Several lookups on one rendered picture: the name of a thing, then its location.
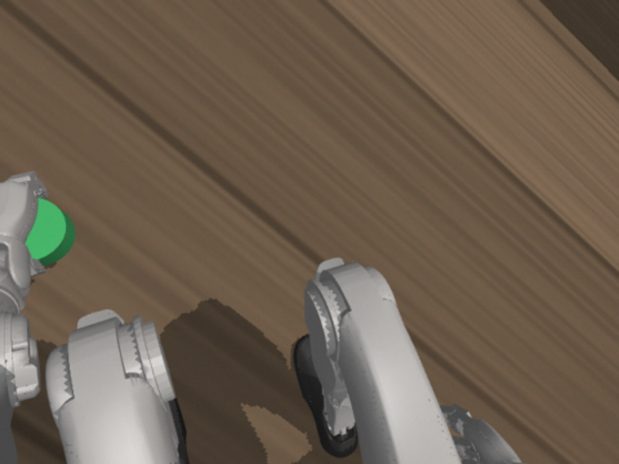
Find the left robot foot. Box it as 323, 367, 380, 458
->
168, 396, 190, 464

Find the left robot arm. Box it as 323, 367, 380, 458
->
0, 236, 41, 464

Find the right robot hand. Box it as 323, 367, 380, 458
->
439, 404, 522, 464

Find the left robot hand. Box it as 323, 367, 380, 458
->
0, 171, 48, 276

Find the right robot foot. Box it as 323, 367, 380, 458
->
294, 334, 358, 458

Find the tin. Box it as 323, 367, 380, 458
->
25, 198, 75, 266

